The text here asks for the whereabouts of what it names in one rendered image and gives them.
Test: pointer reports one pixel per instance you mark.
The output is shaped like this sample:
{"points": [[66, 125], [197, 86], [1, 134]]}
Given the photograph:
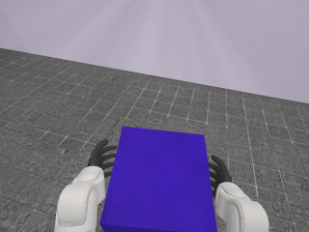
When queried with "robot right forearm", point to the robot right forearm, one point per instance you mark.
{"points": [[238, 211]]}

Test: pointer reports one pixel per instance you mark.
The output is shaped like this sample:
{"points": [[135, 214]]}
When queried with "robot left forearm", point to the robot left forearm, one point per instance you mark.
{"points": [[77, 207]]}

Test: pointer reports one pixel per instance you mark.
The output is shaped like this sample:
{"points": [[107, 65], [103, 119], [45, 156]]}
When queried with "carton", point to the carton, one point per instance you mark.
{"points": [[160, 182]]}

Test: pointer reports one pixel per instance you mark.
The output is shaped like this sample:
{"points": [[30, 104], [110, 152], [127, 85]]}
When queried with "robot right hand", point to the robot right hand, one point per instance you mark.
{"points": [[221, 175]]}

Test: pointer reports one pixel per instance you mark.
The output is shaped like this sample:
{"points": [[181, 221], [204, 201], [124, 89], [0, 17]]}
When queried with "robot left hand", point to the robot left hand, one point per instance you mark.
{"points": [[97, 158]]}

